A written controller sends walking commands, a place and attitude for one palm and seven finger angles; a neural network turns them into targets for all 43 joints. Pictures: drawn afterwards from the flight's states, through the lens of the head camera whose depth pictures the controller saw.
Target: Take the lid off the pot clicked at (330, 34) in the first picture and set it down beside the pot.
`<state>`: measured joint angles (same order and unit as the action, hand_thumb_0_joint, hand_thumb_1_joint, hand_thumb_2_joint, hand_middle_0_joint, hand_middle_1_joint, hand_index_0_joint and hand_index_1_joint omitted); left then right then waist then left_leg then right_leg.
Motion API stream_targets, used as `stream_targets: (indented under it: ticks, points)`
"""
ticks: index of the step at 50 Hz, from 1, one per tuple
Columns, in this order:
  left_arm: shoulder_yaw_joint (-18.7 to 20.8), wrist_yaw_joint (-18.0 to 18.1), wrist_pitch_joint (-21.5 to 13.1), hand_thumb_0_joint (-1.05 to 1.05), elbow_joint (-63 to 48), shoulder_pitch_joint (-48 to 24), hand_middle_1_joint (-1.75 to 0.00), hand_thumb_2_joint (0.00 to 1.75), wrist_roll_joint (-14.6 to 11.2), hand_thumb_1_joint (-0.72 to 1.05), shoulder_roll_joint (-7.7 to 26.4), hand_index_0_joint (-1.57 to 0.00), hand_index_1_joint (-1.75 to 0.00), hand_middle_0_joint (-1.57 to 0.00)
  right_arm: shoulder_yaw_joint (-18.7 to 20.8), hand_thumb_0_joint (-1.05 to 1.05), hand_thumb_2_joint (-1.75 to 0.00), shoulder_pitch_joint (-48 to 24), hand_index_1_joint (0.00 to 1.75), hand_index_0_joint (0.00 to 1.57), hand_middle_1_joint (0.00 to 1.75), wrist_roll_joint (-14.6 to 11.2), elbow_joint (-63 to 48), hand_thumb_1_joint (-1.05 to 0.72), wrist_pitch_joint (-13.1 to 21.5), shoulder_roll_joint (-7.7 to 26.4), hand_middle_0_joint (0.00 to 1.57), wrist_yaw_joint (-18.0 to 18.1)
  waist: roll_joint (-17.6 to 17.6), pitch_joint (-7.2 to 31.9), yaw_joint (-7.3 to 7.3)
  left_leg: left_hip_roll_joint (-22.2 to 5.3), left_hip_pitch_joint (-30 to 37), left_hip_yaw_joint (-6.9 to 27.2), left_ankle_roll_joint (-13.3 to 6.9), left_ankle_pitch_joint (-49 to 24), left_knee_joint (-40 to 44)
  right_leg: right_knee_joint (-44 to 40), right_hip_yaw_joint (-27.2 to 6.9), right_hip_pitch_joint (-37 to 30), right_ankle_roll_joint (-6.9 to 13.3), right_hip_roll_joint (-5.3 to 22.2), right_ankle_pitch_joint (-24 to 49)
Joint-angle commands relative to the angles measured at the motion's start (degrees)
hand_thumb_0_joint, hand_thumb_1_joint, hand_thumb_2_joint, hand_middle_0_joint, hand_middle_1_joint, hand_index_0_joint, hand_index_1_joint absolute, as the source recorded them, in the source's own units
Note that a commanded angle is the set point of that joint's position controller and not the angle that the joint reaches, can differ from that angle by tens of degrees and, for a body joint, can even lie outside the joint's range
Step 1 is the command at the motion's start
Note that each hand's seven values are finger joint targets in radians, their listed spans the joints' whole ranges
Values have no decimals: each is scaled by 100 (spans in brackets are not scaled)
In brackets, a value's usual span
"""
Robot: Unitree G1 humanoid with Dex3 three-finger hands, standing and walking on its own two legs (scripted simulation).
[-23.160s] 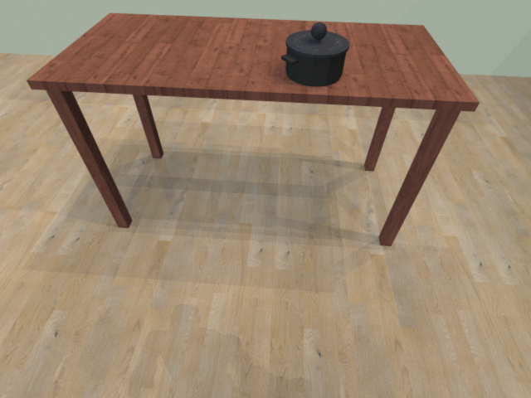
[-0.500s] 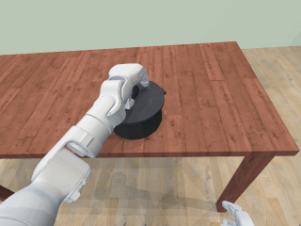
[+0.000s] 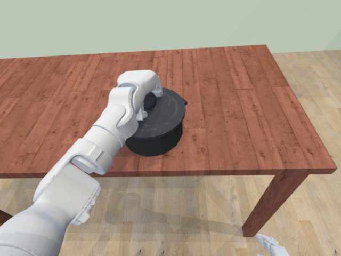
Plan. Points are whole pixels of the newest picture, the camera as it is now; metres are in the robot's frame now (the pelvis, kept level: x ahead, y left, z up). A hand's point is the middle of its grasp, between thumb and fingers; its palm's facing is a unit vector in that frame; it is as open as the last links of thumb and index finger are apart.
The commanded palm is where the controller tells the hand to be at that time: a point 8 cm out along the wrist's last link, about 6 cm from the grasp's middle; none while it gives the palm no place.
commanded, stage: close the fingers and squeeze the knob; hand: left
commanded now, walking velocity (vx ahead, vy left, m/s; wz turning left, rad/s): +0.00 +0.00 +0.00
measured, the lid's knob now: (147, 100) +0.46 +0.05 +0.13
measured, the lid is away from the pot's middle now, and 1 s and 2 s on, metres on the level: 0.01 0.00 0.00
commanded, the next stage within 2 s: lift the lid straight up in 1.48 s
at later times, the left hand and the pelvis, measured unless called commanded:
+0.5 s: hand (143, 102) +0.44 +0.06 +0.14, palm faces -0.26 -0.05 -0.97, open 7.7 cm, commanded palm +0.42 +0.07 +0.20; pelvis +0.00 +0.01 +0.00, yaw +0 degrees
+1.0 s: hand (143, 104) +0.44 +0.06 +0.14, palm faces -0.26 -0.04 -0.96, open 6.9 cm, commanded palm +0.42 +0.07 +0.20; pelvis +0.00 +0.00 +0.00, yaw +0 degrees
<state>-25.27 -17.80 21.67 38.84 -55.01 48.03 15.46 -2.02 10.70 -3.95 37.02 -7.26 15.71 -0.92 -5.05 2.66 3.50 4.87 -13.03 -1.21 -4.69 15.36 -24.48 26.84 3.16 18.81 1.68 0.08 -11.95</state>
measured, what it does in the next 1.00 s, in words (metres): stands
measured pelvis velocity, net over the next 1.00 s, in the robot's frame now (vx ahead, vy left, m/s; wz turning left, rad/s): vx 0.00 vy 0.00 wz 0.00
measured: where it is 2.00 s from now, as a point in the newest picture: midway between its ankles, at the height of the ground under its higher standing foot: outside the picture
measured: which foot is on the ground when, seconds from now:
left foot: down 0.00-1.00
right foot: down 0.00-1.00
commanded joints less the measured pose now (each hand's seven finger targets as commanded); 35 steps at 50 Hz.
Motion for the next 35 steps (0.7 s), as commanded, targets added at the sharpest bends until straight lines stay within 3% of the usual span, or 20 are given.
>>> stream_targets:
  ticks: [1,3,4,5,6,7,8,9,12,13,14,16,20,22,24,29,32,34,35]
  points:
    - [839,328,37,0,-474,-3426,-48,126,216,-8,1172,-75,-48,-75,163,0,-90,-436,30,20,30,-42,-543,-90,267,529,20,54,916,2153,49,-237,168,372,70,-1845,257,-21,-263,-1548,120,57,2069]
    - [783,348,77,0,273,-2730,-54,125,136,-6,869,-74,-54,-74,131,0,-90,-434,30,20,30,-63,-494,-90,204,583,20,56,1292,1423,23,-258,-241,285,99,-1357,381,-125,-192,-1256,96,67,1627]
    - [722,348,79,0,291,-2566,-56,124,106,-4,745,-73,-56,-73,120,0,-90,-463,30,20,30,-67,-521,-90,194,596,20,36,1273,1392,-24,-251,-278,280,112,-1280,394,-97,-180,-1228,92,77,1531]
    - [677,328,68,0,166,-2438,-59,123,89,-3,655,-73,-59,-73,142,0,-90,-529,30,20,30,-62,-596,-90,185,594,20,18,1295,1443,-50,-254,-229,274,103,-1354,366,-86,-197,-1248,93,93,1593]
    - [384,273,36,0,-217,-2608,-61,122,95,-2,382,-73,-61,-73,150,0,-90,-656,30,20,30,-60,-693,-90,170,567,20,-23,1083,1612,-19,-253,-66,289,108,-1483,334,-52,-193,-1211,108,110,1681]
    - [297,232,-52,0,-738,-2757,-63,122,11,0,233,-73,-63,-73,193,0,-90,-728,30,20,30,-41,-823,-90,198,544,20,-53,955,1969,-20,-242,129,344,87,-1800,250,3,-213,-1354,135,143,1874]
    - [213,220,-129,0,-1419,-3119,-65,121,70,1,312,-73,-65,-73,212,0,-90,-806,30,20,30,-40,-912,-90,237,491,20,-91,633,2463,-16,-263,492,401,80,-2153,185,50,-248,-1448,124,126,2039]
    - [133,211,-107,0,-1349,-3074,-67,120,116,2,261,-73,-67,-73,232,0,-90,-807,30,20,30,-42,-908,-90,242,460,20,-105,600,2548,16,-286,655,452,69,-2395,103,68,-248,-1376,128,101,2080]
    - [922,342,-43,0,-1090,-3604,-72,117,166,7,1242,-73,-72,-73,196,0,-90,-577,30,20,30,-7,-680,-90,196,559,20,-43,775,2246,11,-273,350,450,89,-1926,223,-38,-237,-1421,160,59,1913]
    - [806,391,-20,0,-911,-3770,-74,116,202,8,1142,-73,-74,-73,149,0,-90,-562,30,20,30,-22,-643,-90,223,507,20,-3,854,2127,36,-240,218,410,78,-1636,289,-44,-243,-1429,142,37,1776]
    - [963,459,6,0,-626,-3756,-75,114,218,9,1268,-73,-75,-73,149,0,-90,-509,30,20,30,-42,-542,-90,226,509,20,34,1034,1915,30,-260,108,371,80,-1449,349,-68,-226,-1374,135,30,1618]
    - [692,503,19,0,-390,-3544,-78,112,196,12,855,-74,-78,-74,135,0,-90,-534,30,20,30,-48,-533,-90,247,481,20,38,1045,1788,9,-259,72,353,98,-1404,383,-56,-211,-1238,136,42,1513]
    - [535,449,35,0,-435,-2826,-83,107,161,18,518,-75,-83,-75,178,0,-90,-653,30,20,30,-6,-672,-90,222,509,20,-59,955,2176,-91,-291,274,379,135,-1983,272,37,-219,-1378,142,89,1884]
    - [489,398,17,0,-547,-2889,-85,104,121,21,428,-76,-85,-76,192,0,-90,-685,30,20,30,5,-738,-90,179,525,20,-73,952,2170,-46,-284,230,369,125,-2046,229,22,-225,-1384,152,114,1967]
    - [467,402,27,0,-709,-3347,-87,101,178,24,550,-77,-87,-77,179,0,-90,-681,30,20,30,-27,-708,-90,164,515,20,-58,977,2087,28,-279,213,350,106,-1764,276,-19,-218,-1336,131,78,1815]
    - [733,472,9,0,-540,-3566,-91,92,219,32,918,-79,-91,-79,157,0,-90,-587,30,20,30,-14,-616,-90,243,499,20,29,928,2111,-1,-248,189,361,81,-1599,310,-33,-262,-1413,142,69,1732]
    - [684,438,-31,0,-587,-3367,-93,86,142,37,773,-81,-93,-81,163,0,-90,-569,30,20,30,-5,-667,-90,249,511,20,28,996,2211,-19,-250,179,383,94,-1779,300,-23,-256,-1507,146,102,1872]
    - [529,418,-24,0,-659,-3300,-94,81,199,41,644,-83,-94,-83,180,0,-90,-617,30,20,30,-9,-684,-90,278,484,20,-2,808,2227,-23,-254,299,370,86,-1914,255,-9,-263,-1465,146,89,1973]
    - [645,422,-5,0,-706,-3246,-94,79,221,43,774,-83,-94,-83,184,0,-90,-594,30,20,30,-10,-663,-90,251,506,20,-20,866,2273,-48,-281,339,394,104,-2083,261,10,-246,-1494,148,83,2057]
